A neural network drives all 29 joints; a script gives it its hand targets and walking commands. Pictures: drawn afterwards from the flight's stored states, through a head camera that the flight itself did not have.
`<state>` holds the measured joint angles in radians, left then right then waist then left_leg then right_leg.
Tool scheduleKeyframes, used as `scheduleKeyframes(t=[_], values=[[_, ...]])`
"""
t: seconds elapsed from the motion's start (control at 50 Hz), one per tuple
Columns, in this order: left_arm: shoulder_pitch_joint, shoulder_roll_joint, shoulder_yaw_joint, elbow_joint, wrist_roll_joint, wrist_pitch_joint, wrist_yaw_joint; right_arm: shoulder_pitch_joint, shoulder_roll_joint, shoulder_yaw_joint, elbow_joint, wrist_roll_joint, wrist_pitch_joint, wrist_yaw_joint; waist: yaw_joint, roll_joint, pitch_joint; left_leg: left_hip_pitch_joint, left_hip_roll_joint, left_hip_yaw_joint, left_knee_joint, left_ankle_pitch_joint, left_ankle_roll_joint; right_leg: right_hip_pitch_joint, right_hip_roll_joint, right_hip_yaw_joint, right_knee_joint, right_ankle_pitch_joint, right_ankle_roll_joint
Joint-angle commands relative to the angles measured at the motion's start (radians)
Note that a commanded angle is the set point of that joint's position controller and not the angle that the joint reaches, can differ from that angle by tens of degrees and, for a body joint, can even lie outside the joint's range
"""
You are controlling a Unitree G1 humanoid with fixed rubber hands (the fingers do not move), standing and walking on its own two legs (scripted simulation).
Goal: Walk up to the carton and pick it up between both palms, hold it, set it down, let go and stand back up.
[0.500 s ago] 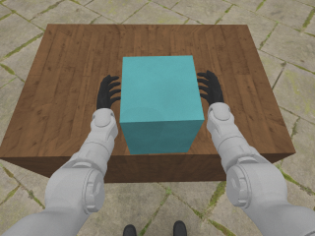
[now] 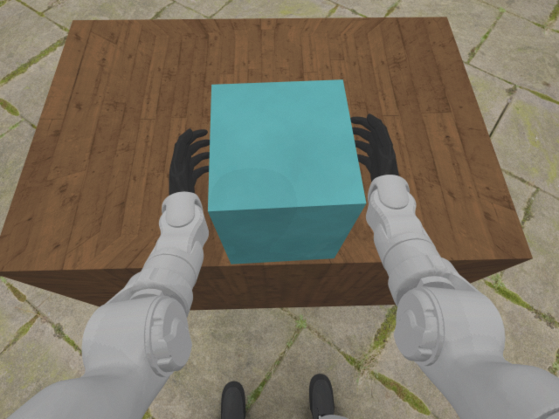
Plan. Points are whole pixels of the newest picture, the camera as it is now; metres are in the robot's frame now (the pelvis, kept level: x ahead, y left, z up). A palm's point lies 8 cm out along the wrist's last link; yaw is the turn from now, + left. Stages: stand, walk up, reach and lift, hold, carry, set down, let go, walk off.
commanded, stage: set down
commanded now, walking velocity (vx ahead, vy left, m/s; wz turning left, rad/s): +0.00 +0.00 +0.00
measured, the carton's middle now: (280, 182) +0.47 -0.02 -0.07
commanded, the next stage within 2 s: none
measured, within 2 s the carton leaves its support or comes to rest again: neither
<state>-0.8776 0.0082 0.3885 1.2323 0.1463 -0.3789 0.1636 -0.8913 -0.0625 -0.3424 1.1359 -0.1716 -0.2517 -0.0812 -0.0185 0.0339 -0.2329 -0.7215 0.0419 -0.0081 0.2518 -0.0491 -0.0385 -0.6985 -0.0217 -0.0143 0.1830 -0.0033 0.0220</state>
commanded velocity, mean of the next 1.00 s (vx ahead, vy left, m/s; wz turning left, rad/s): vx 0.00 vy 0.00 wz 0.00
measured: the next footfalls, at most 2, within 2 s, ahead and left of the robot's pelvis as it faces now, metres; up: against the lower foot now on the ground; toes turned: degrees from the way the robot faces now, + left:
none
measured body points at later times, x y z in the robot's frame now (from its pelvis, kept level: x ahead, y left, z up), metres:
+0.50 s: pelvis +0.03 -0.01 +0.00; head +0.22 -0.02 +0.41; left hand +0.45 +0.13 -0.04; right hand +0.46 -0.16 -0.04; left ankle +0.00 +0.14 -0.74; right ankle +0.01 -0.14 -0.74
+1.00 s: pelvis +0.03 -0.01 +0.00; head +0.23 -0.01 +0.40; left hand +0.46 +0.13 -0.05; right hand +0.46 -0.16 -0.05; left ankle +0.00 +0.14 -0.74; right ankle +0.01 -0.14 -0.74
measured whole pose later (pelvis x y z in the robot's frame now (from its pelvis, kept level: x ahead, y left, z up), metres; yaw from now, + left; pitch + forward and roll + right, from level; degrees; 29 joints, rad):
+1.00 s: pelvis +0.03 -0.01 +0.00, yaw +1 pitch +35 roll +0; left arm -0.75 -0.12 0.57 0.99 0.40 -0.50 0.09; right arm -0.75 0.09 -0.66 0.91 -0.53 -0.48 -0.02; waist -0.01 0.03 -0.18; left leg -0.73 0.04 -0.02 0.12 0.00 -0.04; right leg -0.71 -0.02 -0.03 0.08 0.02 0.02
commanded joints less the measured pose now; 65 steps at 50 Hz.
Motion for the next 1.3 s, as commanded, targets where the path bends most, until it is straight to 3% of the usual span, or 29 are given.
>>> scheduleKeyframes(t=[0.0,0.04,0.08,0.14,0.26,0.38,0.68,0.9,1.0,1.06,1.14,1.2,1.28], values=[[-0.372,-0.428,0.158,-0.186,0.415,-0.091,-0.143,-0.267,0.551,-0.227,-0.137,-0.511,-0.09,0.137,0.018,0.016,-0.446,0.461,-0.09,0.022,-0.012,0.2,-0.036,0.291,0.075,-0.103,-0.006,0.128,-0.019],[-0.357,-0.431,0.119,-0.199,0.413,-0.044,-0.149,-0.255,0.57,-0.209,-0.183,-0.552,-0.099,0.148,0.006,0.0,-0.523,0.481,-0.076,0.0,-0.019,0.242,-0.036,0.341,0.076,-0.1,-0.013,0.188,-0.011],[-0.287,-0.434,0.091,-0.214,0.394,-0.025,-0.146,-0.227,0.545,-0.205,-0.201,-0.573,-0.108,0.168,0.015,-0.014,-0.537,0.496,-0.071,0.003,-0.037,0.24,-0.043,0.351,0.08,-0.103,-0.016,0.18,0.001],[-0.244,-0.439,0.063,-0.225,0.377,-0.02,-0.154,-0.202,0.545,-0.18,-0.226,-0.572,-0.12,0.172,0.017,-0.039,-0.53,0.467,-0.07,0.007,-0.049,0.262,-0.044,0.387,0.076,-0.1,-0.014,0.213,0.017],[-0.23,-0.462,0.056,-0.236,0.373,-0.047,-0.177,-0.186,0.588,-0.131,-0.217,-0.553,-0.168,0.149,0.01,-0.081,-0.487,0.275,-0.079,0.02,-0.074,0.281,-0.002,0.579,0.054,-0.067,0.049,0.405,0.038],[-0.218,-0.483,0.049,-0.224,0.378,-0.077,-0.181,-0.167,0.609,-0.101,-0.168,-0.537,-0.213,0.135,0.015,-0.08,-0.493,0.151,-0.084,0.029,-0.083,0.294,0.024,0.667,0.041,-0.048,0.098,0.527,0.039],[-0.153,-0.532,-0.015,-0.218,0.387,-0.116,-0.147,-0.138,0.586,-0.105,-0.133,-0.492,-0.246,0.158,0.022,0.003,-0.574,0.347,-0.09,0.026,-0.026,0.429,-0.044,0.384,0.087,-0.079,0.048,0.412,0.018],[-0.121,-0.458,-0.023,-0.22,0.342,-0.112,-0.164,-0.132,0.495,-0.08,-0.171,-0.459,-0.226,0.165,0.022,-0.043,-0.607,0.281,-0.105,0.04,-0.038,0.435,-0.037,0.515,0.084,-0.067,0.075,0.516,0.028],[-0.121,-0.26,0.034,-0.187,0.278,-0.134,-0.135,-0.152,0.296,-0.086,-0.162,-0.362,-0.234,0.125,0.039,-0.081,-0.655,0.121,-0.117,0.075,-0.058,0.399,-0.01,0.65,0.075,-0.021,0.138,0.652,0.028],[-0.165,-0.06,0.074,-0.17,0.188,-0.157,-0.091,-0.198,0.077,-0.077,-0.139,-0.197,-0.25,0.067,0.051,-0.101,-0.735,0.025,-0.119,0.108,-0.056,0.398,0.003,0.714,0.072,0.025,0.195,0.756,0.022],[-0.259,0.037,0.019,-0.176,0.071,-0.187,-0.068,-0.254,-0.052,0.034,-0.1,-0.02,-0.295,0.031,0.071,-0.103,-0.854,-0.01,-0.12,0.132,-0.026,0.449,0.003,0.727,0.07,0.047,0.251,0.856,0.035],[-0.291,0.079,-0.018,-0.2,0.024,-0.197,-0.058,-0.292,-0.125,0.077,-0.083,0.053,-0.315,0.03,0.077,-0.081,-0.96,0.126,-0.114,0.129,0.031,0.528,-0.021,0.587,0.092,0.029,0.235,0.8,0.036],[-0.291,0.11,-0.101,-0.192,-0.059,-0.184,-0.046,-0.312,-0.232,0.12,-0.068,0.134,-0.304,0.038,0.075,-0.033,-1.039,0.444,-0.094,0.11,0.138,0.629,-0.076,0.235,0.132,-0.005,0.154,0.566,0.029]])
